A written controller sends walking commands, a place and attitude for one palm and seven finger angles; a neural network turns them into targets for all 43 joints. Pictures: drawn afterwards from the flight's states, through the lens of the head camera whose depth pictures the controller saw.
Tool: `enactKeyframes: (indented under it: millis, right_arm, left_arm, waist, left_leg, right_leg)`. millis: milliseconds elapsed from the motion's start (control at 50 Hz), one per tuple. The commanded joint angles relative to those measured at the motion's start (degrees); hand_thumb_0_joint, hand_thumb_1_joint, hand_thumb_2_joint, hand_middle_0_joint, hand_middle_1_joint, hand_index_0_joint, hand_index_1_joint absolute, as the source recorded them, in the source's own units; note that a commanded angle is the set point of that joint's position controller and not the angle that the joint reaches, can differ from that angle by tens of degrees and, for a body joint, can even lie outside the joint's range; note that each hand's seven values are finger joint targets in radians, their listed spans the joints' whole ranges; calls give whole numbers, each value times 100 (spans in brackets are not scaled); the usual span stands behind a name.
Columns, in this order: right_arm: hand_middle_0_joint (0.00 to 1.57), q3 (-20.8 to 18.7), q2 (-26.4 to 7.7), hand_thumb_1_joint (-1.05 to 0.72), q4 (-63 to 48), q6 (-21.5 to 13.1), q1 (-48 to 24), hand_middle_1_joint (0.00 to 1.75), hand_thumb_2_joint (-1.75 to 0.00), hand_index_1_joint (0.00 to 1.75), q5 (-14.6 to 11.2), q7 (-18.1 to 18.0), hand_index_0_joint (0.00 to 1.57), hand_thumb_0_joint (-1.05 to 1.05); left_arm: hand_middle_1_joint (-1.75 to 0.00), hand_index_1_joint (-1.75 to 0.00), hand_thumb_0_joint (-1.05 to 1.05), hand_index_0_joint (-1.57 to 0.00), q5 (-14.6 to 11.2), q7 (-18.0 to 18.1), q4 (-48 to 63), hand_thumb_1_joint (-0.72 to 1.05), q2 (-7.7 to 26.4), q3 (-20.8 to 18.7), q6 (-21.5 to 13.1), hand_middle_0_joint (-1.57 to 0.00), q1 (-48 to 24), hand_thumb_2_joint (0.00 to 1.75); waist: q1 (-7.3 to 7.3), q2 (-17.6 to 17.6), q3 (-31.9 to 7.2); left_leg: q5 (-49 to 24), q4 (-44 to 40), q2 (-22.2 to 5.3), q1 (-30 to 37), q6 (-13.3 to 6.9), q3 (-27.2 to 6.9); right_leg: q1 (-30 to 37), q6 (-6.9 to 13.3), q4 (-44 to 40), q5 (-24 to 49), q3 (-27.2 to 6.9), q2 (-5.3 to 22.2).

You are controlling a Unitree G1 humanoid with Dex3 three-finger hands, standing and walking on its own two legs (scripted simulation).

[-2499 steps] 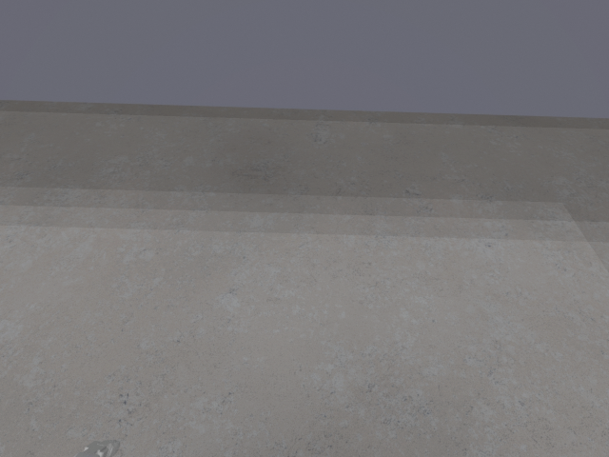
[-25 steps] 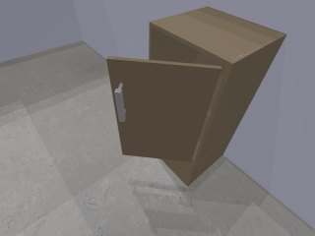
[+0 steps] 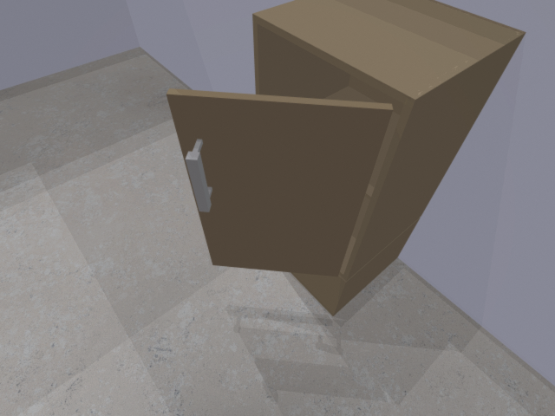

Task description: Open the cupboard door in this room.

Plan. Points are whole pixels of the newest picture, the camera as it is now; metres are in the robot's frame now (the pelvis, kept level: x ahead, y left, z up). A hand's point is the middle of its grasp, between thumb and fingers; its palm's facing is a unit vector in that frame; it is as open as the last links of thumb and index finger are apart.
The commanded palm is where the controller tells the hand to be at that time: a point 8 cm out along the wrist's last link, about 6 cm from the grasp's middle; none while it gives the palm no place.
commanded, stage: come to a stop and stand still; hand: left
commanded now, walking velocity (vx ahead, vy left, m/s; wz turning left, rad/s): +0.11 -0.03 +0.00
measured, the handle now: (202, 176) +0.55 +0.20 -0.02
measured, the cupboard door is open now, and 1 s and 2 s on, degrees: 44 44 44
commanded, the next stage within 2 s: look again from close up in 0.48 s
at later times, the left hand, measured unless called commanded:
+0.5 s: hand out of the picture -0.03 +0.17 -0.17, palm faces +0.02 -0.98 -0.18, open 7.4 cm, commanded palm none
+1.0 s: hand out of the picture -0.03 +0.19 -0.17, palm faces +0.02 -0.98 -0.17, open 7.4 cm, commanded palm none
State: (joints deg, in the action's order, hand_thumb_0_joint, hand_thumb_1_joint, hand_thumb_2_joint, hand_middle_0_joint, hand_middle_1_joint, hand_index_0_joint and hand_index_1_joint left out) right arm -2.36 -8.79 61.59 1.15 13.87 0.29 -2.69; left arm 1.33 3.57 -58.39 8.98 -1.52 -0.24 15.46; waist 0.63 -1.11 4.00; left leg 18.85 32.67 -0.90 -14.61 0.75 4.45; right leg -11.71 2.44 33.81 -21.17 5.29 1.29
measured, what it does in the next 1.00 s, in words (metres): stands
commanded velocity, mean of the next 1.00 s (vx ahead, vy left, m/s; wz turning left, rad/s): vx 0.02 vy -0.01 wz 0.00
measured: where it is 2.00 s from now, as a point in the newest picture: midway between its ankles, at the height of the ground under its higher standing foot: outside the picture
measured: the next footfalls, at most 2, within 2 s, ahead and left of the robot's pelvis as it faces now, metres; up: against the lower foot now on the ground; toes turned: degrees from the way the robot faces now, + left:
none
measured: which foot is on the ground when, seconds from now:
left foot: down 0.00-1.00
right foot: down 0.00-1.00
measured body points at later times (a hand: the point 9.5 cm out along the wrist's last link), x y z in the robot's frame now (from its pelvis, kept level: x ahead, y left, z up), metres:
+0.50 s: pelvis +0.00 +0.01 +0.00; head +0.01 +0.01 +0.45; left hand -0.03 +0.22 -0.16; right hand +0.01 -0.22 -0.15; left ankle +0.01 +0.12 -0.73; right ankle -0.03 -0.09 -0.73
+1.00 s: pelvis -0.03 +0.02 +0.01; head -0.05 +0.04 +0.46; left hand -0.03 +0.24 -0.16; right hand -0.02 -0.20 -0.14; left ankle +0.01 +0.12 -0.73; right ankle -0.03 -0.09 -0.73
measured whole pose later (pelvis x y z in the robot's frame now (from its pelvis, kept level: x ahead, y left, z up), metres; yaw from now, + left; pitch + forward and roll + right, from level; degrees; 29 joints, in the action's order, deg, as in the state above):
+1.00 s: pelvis -0.03 +0.02 +0.01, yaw -1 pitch -3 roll -1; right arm -0.7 -8.1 63.2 0.2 16.1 0.7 -1.2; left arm 1.1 2.8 -59.9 8.8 0.5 0.0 19.4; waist 0.1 -1.5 0.3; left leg 12.0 27.5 -0.8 -12.8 -2.0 5.3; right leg -9.0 0.3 26.8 -14.8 4.8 1.1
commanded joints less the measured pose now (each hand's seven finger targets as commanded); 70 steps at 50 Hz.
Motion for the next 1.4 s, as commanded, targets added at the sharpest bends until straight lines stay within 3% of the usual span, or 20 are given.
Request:
enactKeyframes:
  millis: [0, 40, 80, 140, 280, 300, 320, 340, 420, 600, 860, 1120, 1140, 1160, 1180, 1200, 1220, 1240, 1320, 1380]
  right_arm:
    - [20, -26, -453, -90, -186, -126, 606, 30, -90, 30, 61, 64, 20, 0]
    - [20, 47, -573, -90, -217, -157, 107, 30, -90, 30, 62, 91, 20, 0]
    - [20, 77, -594, -90, -235, -191, -49, 30, -90, 30, 73, 105, 20, 0]
    - [20, 87, -531, -90, -130, -179, 132, 30, -90, 30, 81, 122, 20, 0]
    - [20, 172, -389, -90, 67, -269, 355, 30, -90, 30, 46, 99, 20, 0]
    - [20, 124, -846, -90, -471, -261, 139, 30, -90, 30, 95, 134, 20, 0]
    - [20, 59, -718, -90, -452, -384, 170, 30, -90, 30, 100, 115, 20, 0]
    - [20, 71, -573, -90, -423, -395, 295, 30, -90, 30, 76, 87, 20, 0]
    - [20, 65, -472, -90, -411, -286, 404, 30, -90, 30, 54, 58, 20, 0]
    - [20, 64, -471, -90, -244, -246, 359, 30, -90, 30, 54, 59, 20, 0]
    - [20, 100, -477, -90, -106, -164, 297, 30, -90, 30, 47, 148, 20, 0]
    - [20, 73, -399, -90, 94, -156, 530, 30, -90, 30, 14, 145, 20, 0]
    - [20, 196, -595, -90, -320, -267, 89, 30, -90, 30, 44, 176, 20, 0]
    - [20, 53, -1622, -90, -2554, -1067, 194, 30, -90, 30, -225, -78, 20, 0]
    - [20, 263, -1202, -90, -2100, -1686, -190, 30, -90, 30, -315, -200, 20, 0]
    - [20, 192, -902, -90, -2056, -1884, -124, 30, -90, 30, -430, -140, 20, 0]
    - [20, 183, -988, -90, -2053, -1945, -13, 30, -90, 30, -504, -136, 20, 0]
    - [20, 143, -1183, -90, -2336, -2075, -161, 30, -90, 30, -542, -174, 20, 0]
    - [20, 20, -1431, -90, -2726, -2218, -283, 30, -90, 30, -221, -74, 20, 0]
    - [20, -180, -1416, -90, -3181, -2131, -485, 30, -90, 30, -74, 174, 20, 0]
  left_arm:
    - [-30, -30, 0, -20, -20, -44, 289, 90, 524, -117, 55, -20, 292, 90]
    - [-30, -30, 0, -20, -12, -77, 128, 90, 285, -36, 93, -20, 364, 90]
    - [-30, -30, 0, -20, 19, -154, -68, 90, 285, 24, 42, -20, 563, 90]
    - [-30, -30, 0, -20, 10, -209, -205, 90, 312, 63, -22, -20, 604, 90]
    - [-30, -30, 0, -20, -24, -197, -402, 90, 322, 104, -139, -20, 787, 90]
    - [-30, -30, 0, -20, 93, -114, -17, 90, 1120, 204, -155, -20, 601, 90]
    - [-30, -30, 0, -20, 20, -92, -73, 90, 576, 147, -146, -20, 833, 90]
    - [-30, -30, 0, -20, -16, -79, -74, 90, 552, 169, -173, -20, 895, 90]
    - [-30, -30, 0, -20, -14, -85, -24, 90, 503, 106, -147, -20, 898, 90]
    - [-30, -30, 0, -20, -19, -59, 68, 90, 484, 53, -72, -20, 950, 90]
    - [-30, -30, 0, -20, -36, -75, 45, 90, 502, 95, -53, -20, 722, 90]
    - [-30, -30, 0, -20, -12, -70, -207, 90, 289, 112, -58, -20, 1025, 90]
    - [-30, -30, 0, -20, 83, 93, -362, 90, 458, 184, -167, -20, 1044, 90]
    - [-32, -32, 0, -20, -1162, 91, 8703, 88, 1451, -139, -1337, -20, -2963, 89]
    - [-33, -33, 0, -20, -767, 455, 7408, 85, 1278, -249, -1051, -20, -1011, 88]
    - [-34, -34, 0, -21, -756, 645, 6220, 83, 346, 291, -286, -21, 678, 87]
    - [-36, -36, 0, -21, -1018, 547, 6123, 81, -532, 852, -202, -21, 857, 86]
    - [-37, -37, 0, -21, -1163, 444, 6712, 78, -494, 1006, -464, -21, 556, 85]
    - [-43, -43, 0, -22, -1083, -15, 5691, 69, -81, 628, -1677, -22, 51, 81]
    - [-48, -48, 0, -22, -1286, -1135, 4635, 62, 190, -51, -2923, -22, 1024, 78]
  waist:
    - [-121, 333, -410]
    - [68, 968, 80]
    - [118, 578, 255]
    - [2, 327, 272]
    - [-41, 18, 75]
    - [-199, 147, 678]
    - [-31, 390, -60]
    - [-62, 422, -725]
    - [-121, -278, -534]
    - [-5, 56, -118]
    - [-47, 93, 240]
    - [-45, 239, 233]
    - [79, 460, 632]
    - [-860, 1561, -2488]
    - [-232, 1728, -2448]
    - [-315, 1303, -1215]
    - [-367, 827, -492]
    - [-376, 693, -148]
    - [-620, -1137, -270]
    - [-16, -1421, -837]
  left_leg:
    - [-2397, -867, -847, 900, -411, -757]
    - [-1055, -1640, -1143, -198, -769, -1247]
    - [324, -1850, -913, -430, -618, -1203]
    - [734, -1716, -638, -58, -406, -935]
    - [-881, -1292, -533, 436, -319, -553]
    - [-1582, -1057, -324, 130, -271, -710]
    - [-1940, -681, -584, 304, -244, -662]
    - [-2212, -473, -540, 570, -278, -679]
    - [-1371, -220, -388, 160, -298, -442]
    - [-1662, -533, -487, 85, -341, -483]
    - [-528, -1093, -411, -40, -263, -555]
    - [89, -1547, -494, -183, -285, -749]
    - [-840, -494, -522, -415, -96, -428]
    - [-754, -991, -29, 1551, -99, -527]
    - [172, -1330, -338, 1192, -16, -817]
    - [1112, -1644, -361, 115, 99, -1146]
    - [1342, -1476, -272, -328, -2, -1123]
    - [1417, -1106, -215, -585, -104, -1125]
    - [1555, 488, 55, -1643, -63, -1060]
    - [1160, 1662, 185, -2903, -9, -607]
  right_leg:
    - [-598, 42, -276, 1610, -570, 503]
    - [-118, -169, -302, -38, -351, 234]
    - [58, -120, -799, 299, -420, 270]
    - [-214, -35, -1240, 120, -592, 324]
    - [-169, -12, -1443, 939, -690, 486]
    - [-632, -38, -1283, 1212, -482, 324]
    - [-335, -34, -1021, 1182, -636, 478]
    - [4, 44, -983, 1691, -699, 524]
    - [90, 109, -981, 2342, -774, 664]
    - [12, 15, -858, 1984, -651, 506]
    - [-275, -57, -1397, 607, -754, 513]
    - [-183, -134, -1463, 574, -662, 465]
    - [-505, -35, -1385, 1451, -735, 658]
    - [-119, -73, -659, 1051, -83, -18]
    - [-450, 36, -60, 172, 22, -105]
    - [-1128, -64, 243, -297, 160, -207]
    - [-1326, -69, 231, -78, 179, -218]
    - [-1431, -106, 51, -162, 162, -200]
    - [-2947, -181, 399, -1604, 1, -178]
    - [-3476, -59, 1131, -2207, -333, -142]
